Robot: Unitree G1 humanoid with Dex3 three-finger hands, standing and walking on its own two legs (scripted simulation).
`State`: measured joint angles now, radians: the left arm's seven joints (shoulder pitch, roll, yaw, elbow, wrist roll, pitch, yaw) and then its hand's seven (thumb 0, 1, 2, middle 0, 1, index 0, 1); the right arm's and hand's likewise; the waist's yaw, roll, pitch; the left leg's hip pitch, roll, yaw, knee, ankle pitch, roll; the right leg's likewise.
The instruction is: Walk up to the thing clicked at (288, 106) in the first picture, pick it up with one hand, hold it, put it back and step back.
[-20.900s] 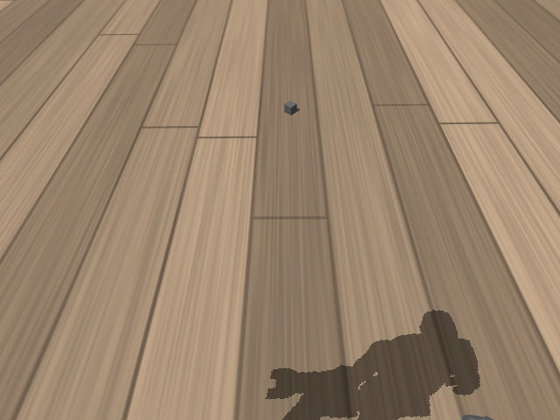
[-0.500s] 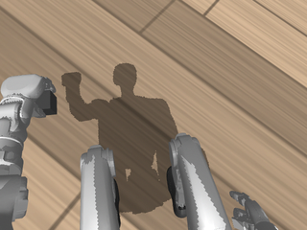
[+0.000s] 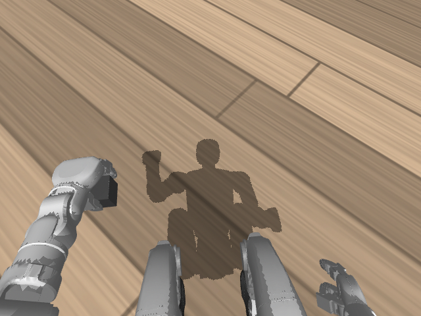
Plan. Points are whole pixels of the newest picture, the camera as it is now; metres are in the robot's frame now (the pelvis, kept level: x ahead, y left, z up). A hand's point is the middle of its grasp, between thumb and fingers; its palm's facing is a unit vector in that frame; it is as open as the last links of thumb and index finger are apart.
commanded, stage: lift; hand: left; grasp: from above
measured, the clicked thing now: (100, 192) +0.38 +0.24 -0.10
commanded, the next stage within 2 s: hold in 0.60 s
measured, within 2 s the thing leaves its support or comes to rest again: neither
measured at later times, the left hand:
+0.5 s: hand (76, 169) +0.37 +0.23 +0.05, palm faces -0.43 -0.07 -0.90, open 8.2 cm
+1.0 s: hand (65, 151) +0.38 +0.22 +0.10, palm faces -0.46 -0.05 -0.89, open 8.2 cm
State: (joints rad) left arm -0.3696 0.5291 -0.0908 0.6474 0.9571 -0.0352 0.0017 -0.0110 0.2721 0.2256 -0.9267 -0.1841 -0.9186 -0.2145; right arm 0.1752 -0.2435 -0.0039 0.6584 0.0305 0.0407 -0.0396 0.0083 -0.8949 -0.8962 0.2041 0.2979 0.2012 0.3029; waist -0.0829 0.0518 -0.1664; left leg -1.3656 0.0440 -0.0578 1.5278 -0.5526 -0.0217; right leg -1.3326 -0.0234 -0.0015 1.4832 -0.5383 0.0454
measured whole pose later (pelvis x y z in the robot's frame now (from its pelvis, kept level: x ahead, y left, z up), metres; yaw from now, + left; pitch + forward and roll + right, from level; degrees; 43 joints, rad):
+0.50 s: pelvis +0.04 +0.00 +0.11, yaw +0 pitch +12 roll -1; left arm -0.35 0.42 -0.16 0.80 1.00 0.00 0.11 -0.01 0.29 0.21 -0.90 -0.21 -0.90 -0.23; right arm 0.25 -0.25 -0.03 0.73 0.04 -0.01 -0.05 0.01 -0.90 -0.90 0.20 0.30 0.20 0.30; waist -0.06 0.04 -0.10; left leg -0.80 0.05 -0.01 1.01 -0.42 -0.02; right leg -0.78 -0.03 0.01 0.98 -0.41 0.04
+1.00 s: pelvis +0.07 +0.00 +0.15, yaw +0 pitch +7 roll +0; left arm -0.29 0.40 -0.19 0.74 1.00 -0.01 0.03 0.00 0.29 0.21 -0.90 -0.22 -0.90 -0.23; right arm 0.24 -0.25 -0.04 0.71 0.04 0.02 -0.05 0.01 -0.90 -0.89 0.20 0.30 0.20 0.30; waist -0.03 0.04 -0.07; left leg -0.52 0.04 0.02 0.74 -0.35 -0.02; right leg -0.52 -0.03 0.03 0.73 -0.34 0.04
